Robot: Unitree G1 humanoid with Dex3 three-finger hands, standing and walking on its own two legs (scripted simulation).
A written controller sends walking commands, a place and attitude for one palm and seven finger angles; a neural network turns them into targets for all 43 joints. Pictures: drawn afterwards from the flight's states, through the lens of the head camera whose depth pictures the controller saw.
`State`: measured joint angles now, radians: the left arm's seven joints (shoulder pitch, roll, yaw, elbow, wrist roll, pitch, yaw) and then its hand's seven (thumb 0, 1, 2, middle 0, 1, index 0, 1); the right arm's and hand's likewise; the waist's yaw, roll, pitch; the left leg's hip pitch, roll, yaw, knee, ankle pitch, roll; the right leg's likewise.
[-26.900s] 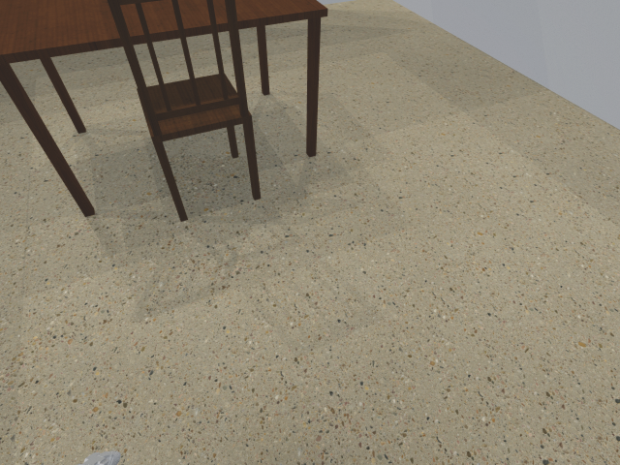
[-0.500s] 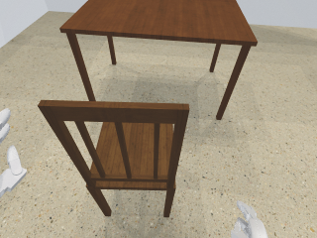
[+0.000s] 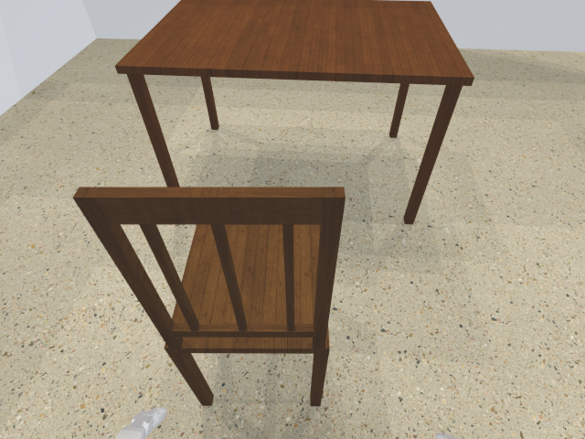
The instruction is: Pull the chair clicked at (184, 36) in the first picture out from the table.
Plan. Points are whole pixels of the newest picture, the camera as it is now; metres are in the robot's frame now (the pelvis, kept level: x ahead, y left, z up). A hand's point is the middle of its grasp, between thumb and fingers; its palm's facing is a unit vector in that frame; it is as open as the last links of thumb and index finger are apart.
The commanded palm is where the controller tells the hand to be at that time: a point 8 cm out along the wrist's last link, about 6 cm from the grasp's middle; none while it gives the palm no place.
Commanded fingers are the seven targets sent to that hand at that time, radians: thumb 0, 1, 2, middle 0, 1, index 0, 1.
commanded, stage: let the arm hang, fingers relaxed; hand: left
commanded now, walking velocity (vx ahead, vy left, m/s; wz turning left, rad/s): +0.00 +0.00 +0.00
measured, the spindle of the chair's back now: (232, 284) +0.39 +0.13 -0.06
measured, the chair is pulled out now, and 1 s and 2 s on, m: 0.64 0.64 0.64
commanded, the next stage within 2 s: look to check the result in 0.88 s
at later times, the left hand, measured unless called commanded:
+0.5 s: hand out of the picture -0.03 +0.16 -0.16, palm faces +0.01 -0.98 -0.22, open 7.4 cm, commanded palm none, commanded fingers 0.00 0.90 0.90 -0.20 -0.30 -0.20 -0.30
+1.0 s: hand out of the picture +0.01 +0.16 -0.16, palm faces +0.01 -0.98 -0.20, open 7.3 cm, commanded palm none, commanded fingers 0.00 0.90 0.90 -0.20 -0.30 -0.20 -0.30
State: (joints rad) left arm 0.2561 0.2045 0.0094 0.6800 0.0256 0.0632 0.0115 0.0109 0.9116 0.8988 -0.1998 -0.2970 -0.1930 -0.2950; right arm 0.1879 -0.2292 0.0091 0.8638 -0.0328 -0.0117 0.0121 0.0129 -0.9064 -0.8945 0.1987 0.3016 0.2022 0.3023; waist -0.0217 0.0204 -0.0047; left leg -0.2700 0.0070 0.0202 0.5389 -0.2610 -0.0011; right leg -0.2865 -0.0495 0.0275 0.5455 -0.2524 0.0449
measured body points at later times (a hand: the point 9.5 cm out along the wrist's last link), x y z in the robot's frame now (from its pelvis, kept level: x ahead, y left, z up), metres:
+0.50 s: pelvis +0.00 -0.01 +0.00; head +0.02 -0.03 +0.45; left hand -0.03 +0.21 -0.15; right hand -0.06 -0.22 -0.16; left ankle +0.02 +0.12 -0.73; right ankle +0.02 -0.15 -0.73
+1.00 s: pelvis +0.00 -0.02 +0.01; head +0.02 -0.03 +0.46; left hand +0.01 +0.21 -0.15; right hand -0.01 -0.23 -0.16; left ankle +0.02 +0.12 -0.73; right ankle +0.02 -0.15 -0.73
